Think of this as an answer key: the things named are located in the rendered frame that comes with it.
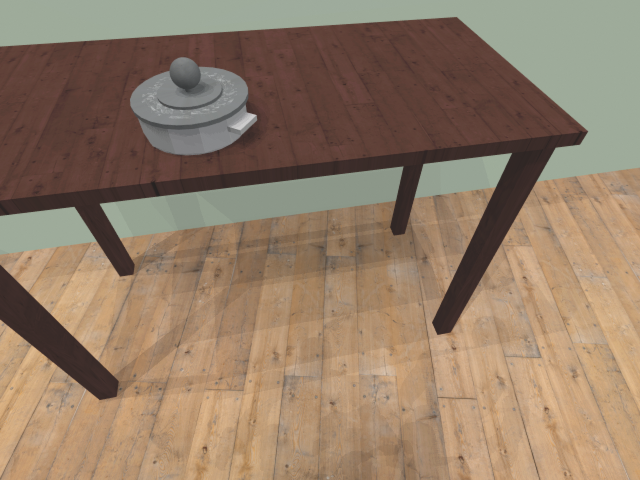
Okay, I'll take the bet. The knob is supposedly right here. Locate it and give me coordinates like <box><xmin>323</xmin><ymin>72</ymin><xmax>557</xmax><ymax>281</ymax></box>
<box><xmin>169</xmin><ymin>57</ymin><xmax>201</xmax><ymax>89</ymax></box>

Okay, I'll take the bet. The table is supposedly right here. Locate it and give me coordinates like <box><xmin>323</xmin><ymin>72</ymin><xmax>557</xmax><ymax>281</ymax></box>
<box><xmin>0</xmin><ymin>17</ymin><xmax>588</xmax><ymax>400</ymax></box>

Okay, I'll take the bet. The lid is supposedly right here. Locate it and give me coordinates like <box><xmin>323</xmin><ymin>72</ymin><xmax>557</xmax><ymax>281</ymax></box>
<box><xmin>130</xmin><ymin>67</ymin><xmax>248</xmax><ymax>130</ymax></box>

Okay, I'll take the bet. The pot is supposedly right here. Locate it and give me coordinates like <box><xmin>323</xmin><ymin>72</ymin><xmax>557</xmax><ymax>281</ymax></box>
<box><xmin>138</xmin><ymin>105</ymin><xmax>257</xmax><ymax>155</ymax></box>

